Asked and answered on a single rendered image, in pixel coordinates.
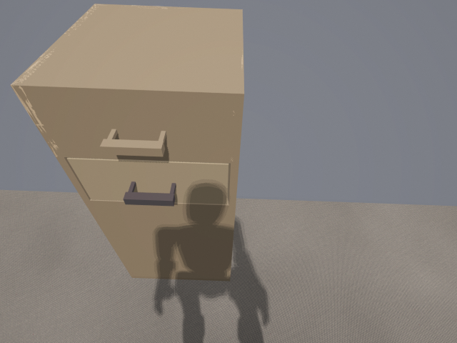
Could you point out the handle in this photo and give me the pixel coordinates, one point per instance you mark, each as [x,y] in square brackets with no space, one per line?
[132,147]
[154,199]

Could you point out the drawer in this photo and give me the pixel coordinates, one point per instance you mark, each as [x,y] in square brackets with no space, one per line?
[196,182]

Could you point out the cabinet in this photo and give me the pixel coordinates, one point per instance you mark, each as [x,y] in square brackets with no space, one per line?
[153,73]

